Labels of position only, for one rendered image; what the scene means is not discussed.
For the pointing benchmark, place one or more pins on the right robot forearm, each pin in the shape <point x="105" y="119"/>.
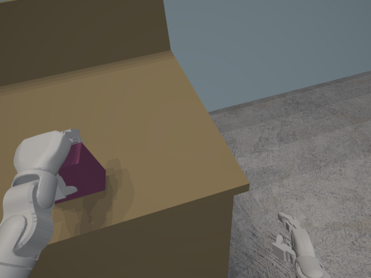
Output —
<point x="307" y="266"/>

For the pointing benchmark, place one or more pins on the table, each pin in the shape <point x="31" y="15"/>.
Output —
<point x="105" y="67"/>

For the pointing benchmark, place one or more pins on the robot left hand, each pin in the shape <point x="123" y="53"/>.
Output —
<point x="48" y="152"/>

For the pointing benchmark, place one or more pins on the left robot forearm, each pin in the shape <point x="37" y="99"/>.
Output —
<point x="27" y="226"/>

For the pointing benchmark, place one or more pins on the sponge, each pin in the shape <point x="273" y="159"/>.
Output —
<point x="83" y="171"/>

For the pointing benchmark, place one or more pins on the robot right hand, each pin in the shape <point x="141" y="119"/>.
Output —
<point x="287" y="247"/>

